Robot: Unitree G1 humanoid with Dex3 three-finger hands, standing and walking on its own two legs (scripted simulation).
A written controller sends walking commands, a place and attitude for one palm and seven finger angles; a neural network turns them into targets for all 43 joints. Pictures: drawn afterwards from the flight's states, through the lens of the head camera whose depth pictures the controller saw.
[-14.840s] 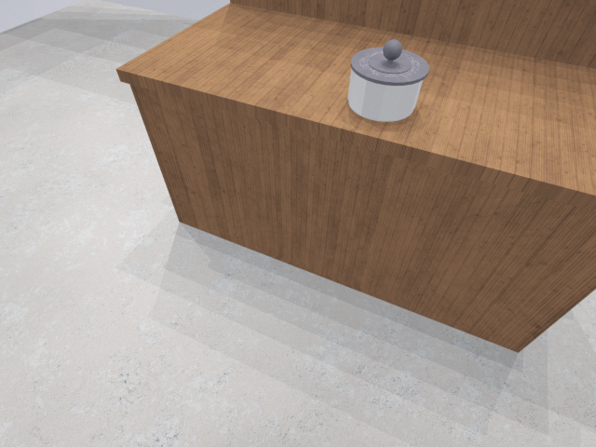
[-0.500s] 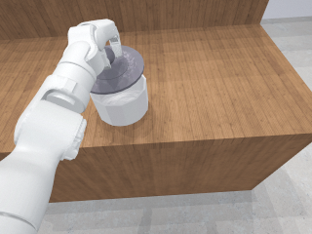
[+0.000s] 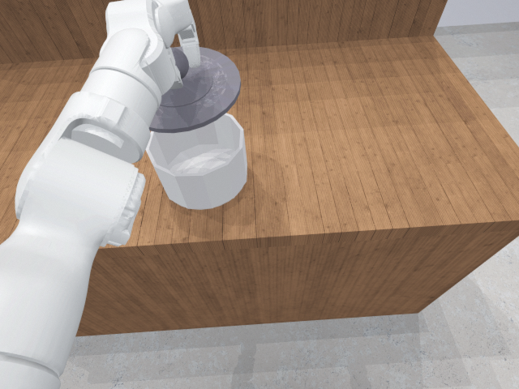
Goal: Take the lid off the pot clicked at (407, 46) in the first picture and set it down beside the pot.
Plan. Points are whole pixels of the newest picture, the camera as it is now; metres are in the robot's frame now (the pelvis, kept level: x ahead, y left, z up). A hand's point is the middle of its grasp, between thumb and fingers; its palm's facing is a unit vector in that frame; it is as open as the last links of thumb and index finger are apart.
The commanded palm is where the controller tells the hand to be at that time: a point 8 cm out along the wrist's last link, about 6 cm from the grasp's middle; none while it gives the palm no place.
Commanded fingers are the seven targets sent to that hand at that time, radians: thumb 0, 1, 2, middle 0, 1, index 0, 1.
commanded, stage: lift the lid straight up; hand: left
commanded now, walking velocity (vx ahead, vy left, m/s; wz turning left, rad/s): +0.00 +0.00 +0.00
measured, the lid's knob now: (173, 64) +0.54 +0.08 +0.22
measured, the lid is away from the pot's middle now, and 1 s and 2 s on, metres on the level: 0.00 0.04 0.16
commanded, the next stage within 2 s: move the lid sideways beside the pot in 0.58 s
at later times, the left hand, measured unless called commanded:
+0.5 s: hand (148, 39) +0.50 +0.09 +0.27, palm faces -0.25 -0.07 -0.97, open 7.2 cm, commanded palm +0.51 +0.08 +0.33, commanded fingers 0.00 0.76 0.81 -0.87 -1.07 -0.88 -1.08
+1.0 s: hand (134, 38) +0.51 +0.11 +0.27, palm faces -0.24 -0.07 -0.97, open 7.2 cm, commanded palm +0.51 +0.12 +0.33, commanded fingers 0.00 0.76 0.81 -0.87 -1.07 -0.88 -1.08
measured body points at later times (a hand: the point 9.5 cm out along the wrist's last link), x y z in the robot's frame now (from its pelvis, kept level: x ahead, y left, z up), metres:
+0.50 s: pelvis +0.00 +0.00 +0.00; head +0.04 -0.03 +0.45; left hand +0.51 +0.09 +0.33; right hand +0.06 -0.27 -0.13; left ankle -0.04 +0.09 -0.74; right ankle -0.01 -0.14 -0.74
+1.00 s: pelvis +0.00 +0.00 +0.00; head +0.05 -0.03 +0.45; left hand +0.52 +0.11 +0.32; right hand +0.03 -0.27 -0.14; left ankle -0.04 +0.09 -0.74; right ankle -0.01 -0.14 -0.74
